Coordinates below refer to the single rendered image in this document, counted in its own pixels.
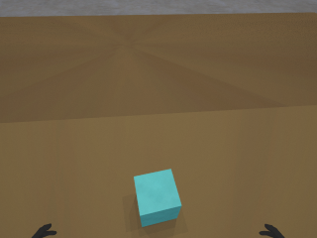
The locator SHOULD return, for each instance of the robot right hand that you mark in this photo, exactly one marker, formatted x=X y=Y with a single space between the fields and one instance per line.
x=272 y=232

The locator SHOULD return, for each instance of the robot left hand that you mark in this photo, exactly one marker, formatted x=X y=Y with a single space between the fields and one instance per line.
x=43 y=232

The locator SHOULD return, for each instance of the carton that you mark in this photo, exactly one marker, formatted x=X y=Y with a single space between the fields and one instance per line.
x=157 y=196

